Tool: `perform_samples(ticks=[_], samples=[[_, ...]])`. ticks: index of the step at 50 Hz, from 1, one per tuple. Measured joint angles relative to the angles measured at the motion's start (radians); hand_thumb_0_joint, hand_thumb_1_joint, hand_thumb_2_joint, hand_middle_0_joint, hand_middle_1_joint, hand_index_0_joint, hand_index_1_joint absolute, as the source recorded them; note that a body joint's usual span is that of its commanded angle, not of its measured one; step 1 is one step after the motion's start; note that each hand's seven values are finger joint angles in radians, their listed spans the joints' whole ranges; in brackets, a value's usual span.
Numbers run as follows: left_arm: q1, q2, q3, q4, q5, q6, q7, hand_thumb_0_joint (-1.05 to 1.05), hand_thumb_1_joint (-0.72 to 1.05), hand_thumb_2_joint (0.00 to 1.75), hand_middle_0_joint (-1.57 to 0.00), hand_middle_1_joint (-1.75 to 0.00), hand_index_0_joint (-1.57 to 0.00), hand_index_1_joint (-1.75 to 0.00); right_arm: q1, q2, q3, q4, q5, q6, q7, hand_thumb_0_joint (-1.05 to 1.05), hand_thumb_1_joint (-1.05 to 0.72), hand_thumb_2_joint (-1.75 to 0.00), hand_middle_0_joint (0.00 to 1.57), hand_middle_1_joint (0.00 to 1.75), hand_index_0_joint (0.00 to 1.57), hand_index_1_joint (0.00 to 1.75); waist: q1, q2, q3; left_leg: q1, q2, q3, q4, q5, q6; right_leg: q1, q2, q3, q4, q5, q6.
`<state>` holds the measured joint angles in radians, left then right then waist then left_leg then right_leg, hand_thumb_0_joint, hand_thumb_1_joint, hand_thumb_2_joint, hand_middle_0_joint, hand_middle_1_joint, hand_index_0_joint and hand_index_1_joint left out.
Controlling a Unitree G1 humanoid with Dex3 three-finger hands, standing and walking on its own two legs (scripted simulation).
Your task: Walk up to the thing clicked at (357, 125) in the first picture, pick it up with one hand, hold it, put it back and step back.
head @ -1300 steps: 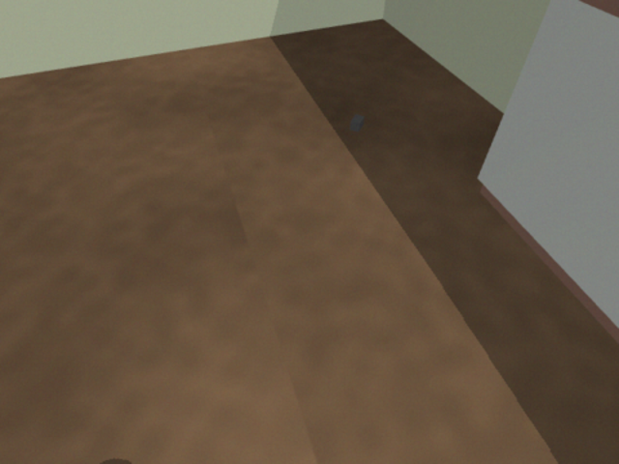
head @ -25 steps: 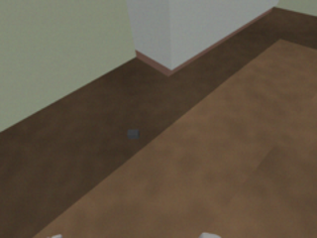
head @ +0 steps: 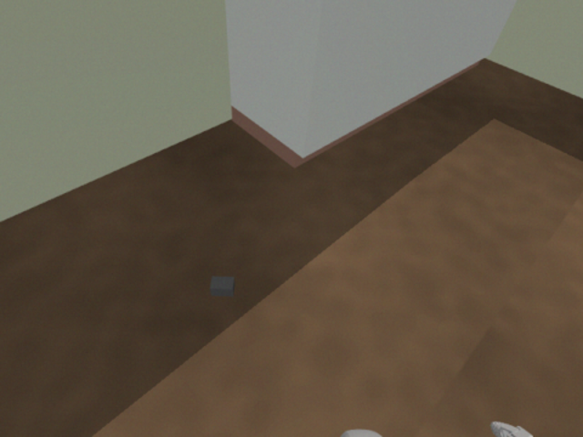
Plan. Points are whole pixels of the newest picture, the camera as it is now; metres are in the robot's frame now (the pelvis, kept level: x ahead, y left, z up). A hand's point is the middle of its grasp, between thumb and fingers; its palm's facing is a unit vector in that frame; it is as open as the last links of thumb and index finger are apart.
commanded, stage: walk up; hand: left
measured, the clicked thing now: (222, 286) +0.76 +0.21 -0.74
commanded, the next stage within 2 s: none
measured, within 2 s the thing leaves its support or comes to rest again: neither
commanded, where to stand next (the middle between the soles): +0.37 -0.03 m, yaw -1 degrees
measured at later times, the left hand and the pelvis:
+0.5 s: hand (167, 341) +0.30 +0.21 -0.13, palm faces -0.08 -0.92 -0.38, open 7.4 cm; pelvis +0.17 -0.04 -0.01, yaw -2 degrees
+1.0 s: hand (154, 324) +0.34 +0.25 -0.17, palm faces -0.06 -0.95 -0.31, open 7.4 cm; pelvis +0.29 -0.01 +0.00, yaw -1 degrees
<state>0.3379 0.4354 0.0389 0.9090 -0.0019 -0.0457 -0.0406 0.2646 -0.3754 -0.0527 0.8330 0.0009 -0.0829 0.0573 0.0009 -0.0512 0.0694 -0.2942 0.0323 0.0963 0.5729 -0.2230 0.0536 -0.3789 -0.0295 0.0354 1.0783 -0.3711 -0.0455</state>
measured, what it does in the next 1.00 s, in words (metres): walks ahead: right foot, then left foot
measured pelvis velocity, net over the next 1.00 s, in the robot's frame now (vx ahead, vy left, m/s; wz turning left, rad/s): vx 0.29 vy -0.01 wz -0.02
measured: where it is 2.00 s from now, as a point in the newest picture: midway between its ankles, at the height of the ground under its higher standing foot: (289, 403)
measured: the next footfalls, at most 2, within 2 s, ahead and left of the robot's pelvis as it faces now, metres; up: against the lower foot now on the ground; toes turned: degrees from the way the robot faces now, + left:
right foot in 0.40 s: +0.29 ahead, -0.15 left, +0.00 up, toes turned -6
left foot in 0.84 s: +0.40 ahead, +0.10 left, +0.00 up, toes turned -1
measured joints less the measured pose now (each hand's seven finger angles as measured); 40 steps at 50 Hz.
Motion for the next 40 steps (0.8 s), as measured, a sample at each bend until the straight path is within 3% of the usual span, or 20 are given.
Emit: perform_samples(ticks=[9, 16, 20, 22, 25, 27, 30, 36, 40], samples=[[-0.036, 0.010, 0.019, -0.007, 0.000, 0.018, -0.022, 0.00, 0.90, 0.90, -0.20, -0.30, -0.20, -0.30, 0.086, 0.010, 0.008, 0.012, -0.003, -0.007, -0.013, 0.01, -0.90, -0.90, 0.21, 0.30, 0.20, 0.30, -0.015, -0.019, 0.001, 0.187, -0.042, 0.033, -0.188, -0.002, 0.007, -0.151, -0.045, 0.036, -0.168, 0.203, 0.047], [-0.078, -0.012, 0.017, -0.004, 0.007, 0.026, -0.029, 0.00, 0.90, 0.90, -0.20, -0.30, -0.20, -0.30, 0.126, -0.008, -0.004, 0.014, -0.008, 0.011, -0.016, 0.01, -0.90, -0.90, 0.21, 0.30, 0.20, 0.30, -0.033, 0.007, 0.024, 0.259, -0.053, 0.053, -0.194, -0.075, -0.013, -0.104, -0.053, -0.026, -0.431, 0.252, 0.036], [-0.107, -0.034, 0.014, -0.016, 0.012, 0.004, -0.029, 0.00, 0.90, 0.90, -0.20, -0.30, -0.20, -0.30, 0.138, -0.025, -0.007, 0.010, -0.009, 0.029, -0.018, 0.01, -0.90, -0.90, 0.21, 0.30, 0.20, 0.30, -0.044, 0.039, 0.028, 0.255, -0.033, 0.054, -0.082, -0.185, -0.037, -0.007, -0.023, -0.063, -0.550, 0.256, 0.016], [-0.129, -0.056, 0.015, -0.027, 0.017, -0.015, -0.020, 0.00, 0.90, 0.90, -0.20, -0.30, -0.20, -0.30, 0.127, -0.033, -0.006, 0.017, -0.006, 0.038, -0.023, 0.01, -0.91, -0.90, 0.21, 0.30, 0.20, 0.30, -0.048, 0.092, 0.046, 0.209, 0.018, 0.024, 0.079, -0.232, -0.019, 0.008, 0.015, -0.094, -0.513, 0.230, 0.015], [-0.143, -0.065, 0.009, -0.057, 0.008, -0.031, -0.011, 0.00, 0.90, 0.90, -0.20, -0.30, -0.20, -0.30, 0.107, -0.019, 0.014, 0.028, -0.004, 0.049, -0.025, 0.01, -0.91, -0.90, 0.21, 0.30, 0.20, 0.30, -0.025, 0.077, 0.050, 0.075, -0.016, -0.043, 0.376, -0.280, -0.009, 0.032, 0.006, -0.090, -0.483, 0.176, 0.001], [-0.136, -0.077, 0.003, -0.069, -0.002, -0.033, -0.003, 0.00, 0.90, 0.90, -0.20, -0.30, -0.20, -0.30, 0.093, -0.022, 0.020, 0.032, 0.001, 0.049, -0.023, 0.01, -0.91, -0.90, 0.21, 0.30, 0.20, 0.30, -0.011, 0.075, 0.045, -0.008, -0.024, -0.074, 0.474, -0.254, -0.011, 0.072, 0.002, -0.086, -0.518, 0.176, 0.000], [-0.108, -0.084, -0.005, -0.072, -0.004, -0.035, 0.001, 0.00, 0.90, 0.89, -0.21, -0.30, -0.21, -0.30, 0.074, -0.034, 0.016, 0.025, 0.001, 0.045, -0.017, 0.01, -0.91, -0.90, 0.21, 0.30, 0.20, 0.30, -0.002, 0.088, 0.032, -0.102, 0.001, -0.113, 0.467, -0.175, -0.021, 0.129, 0.010, -0.088, -0.580, 0.182, 0.003], [-0.059, -0.064, 0.004, -0.073, 0.012, -0.017, -0.009, 0.00, 0.90, 0.89, -0.21, -0.31, -0.21, -0.30, 0.064, -0.047, -0.003, 0.035, -0.013, 0.040, -0.004, 0.01, -0.91, -0.90, 0.21, 0.30, 0.20, 0.30, 0.008, 0.092, 0.008, -0.180, 0.059, -0.111, 0.253, -0.059, -0.064, 0.199, 0.027, -0.111, -0.623, 0.148, -0.002], [-0.043, -0.036, 0.011, -0.073, 0.015, -0.002, -0.007, 0.00, 0.90, 0.90, -0.21, -0.31, -0.21, -0.30, 0.069, -0.042, -0.004, 0.063, -0.019, 0.034, -0.013, 0.01, -0.91, -0.90, 0.21, 0.30, 0.20, 0.30, 0.030, 0.064, 0.002, -0.136, 0.053, -0.073, 0.092, 0.022, -0.069, 0.204, 0.019, -0.120, -0.562, 0.081, 0.019]])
